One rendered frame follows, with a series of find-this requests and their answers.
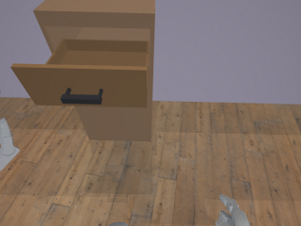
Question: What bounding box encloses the cabinet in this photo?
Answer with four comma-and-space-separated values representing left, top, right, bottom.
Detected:
33, 0, 155, 141

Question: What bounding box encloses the robot left hand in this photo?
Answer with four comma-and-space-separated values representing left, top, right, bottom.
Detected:
0, 90, 20, 171

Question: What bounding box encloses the robot right hand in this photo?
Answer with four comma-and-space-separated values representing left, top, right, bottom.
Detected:
215, 194, 250, 226

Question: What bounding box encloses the handle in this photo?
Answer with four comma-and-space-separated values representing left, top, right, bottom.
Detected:
60, 88, 103, 105

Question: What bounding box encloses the drawer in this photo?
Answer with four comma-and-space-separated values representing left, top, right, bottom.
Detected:
10, 39, 150, 108

